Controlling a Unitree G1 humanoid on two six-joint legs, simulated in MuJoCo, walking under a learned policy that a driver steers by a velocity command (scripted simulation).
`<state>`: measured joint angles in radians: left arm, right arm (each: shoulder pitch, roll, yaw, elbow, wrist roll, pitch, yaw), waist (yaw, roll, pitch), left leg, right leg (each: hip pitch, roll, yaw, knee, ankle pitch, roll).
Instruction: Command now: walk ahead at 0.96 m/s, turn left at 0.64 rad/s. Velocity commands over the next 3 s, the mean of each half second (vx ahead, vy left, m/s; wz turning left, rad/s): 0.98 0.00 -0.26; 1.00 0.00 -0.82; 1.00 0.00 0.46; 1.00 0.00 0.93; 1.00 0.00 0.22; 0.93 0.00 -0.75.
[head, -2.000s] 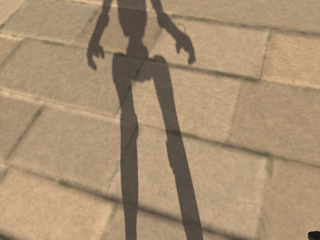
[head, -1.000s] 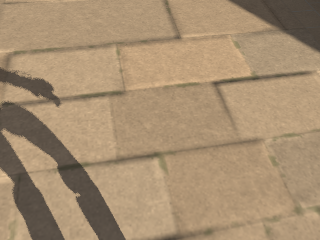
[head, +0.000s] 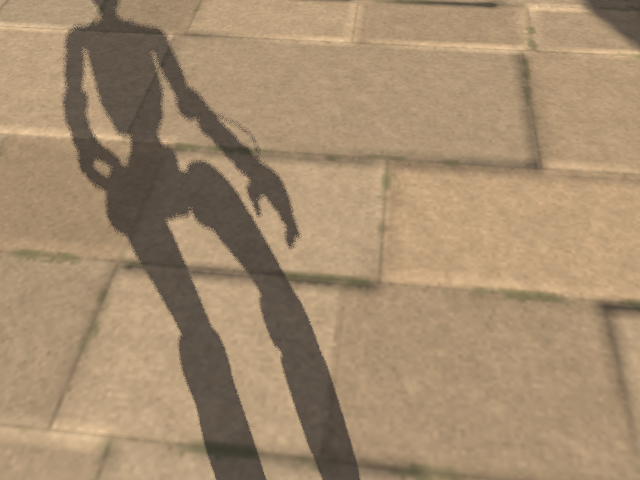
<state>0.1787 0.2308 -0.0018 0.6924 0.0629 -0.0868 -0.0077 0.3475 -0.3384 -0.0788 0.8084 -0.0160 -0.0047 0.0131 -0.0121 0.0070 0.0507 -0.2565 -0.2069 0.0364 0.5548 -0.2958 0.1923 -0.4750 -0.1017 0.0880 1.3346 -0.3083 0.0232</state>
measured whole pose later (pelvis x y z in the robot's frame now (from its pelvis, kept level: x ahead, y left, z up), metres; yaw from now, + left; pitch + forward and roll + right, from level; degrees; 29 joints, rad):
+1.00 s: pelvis +0.95 -0.13 +0.01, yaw -36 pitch +2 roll +2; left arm 0.02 0.36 0.05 0.66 0.04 -0.01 -0.07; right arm 0.51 -0.34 -0.05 0.90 -0.03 -0.11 0.00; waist -0.07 -0.05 0.00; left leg 0.02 0.01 0.18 0.29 -0.31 -0.02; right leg -0.76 -0.03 0.00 1.05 -0.14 -0.10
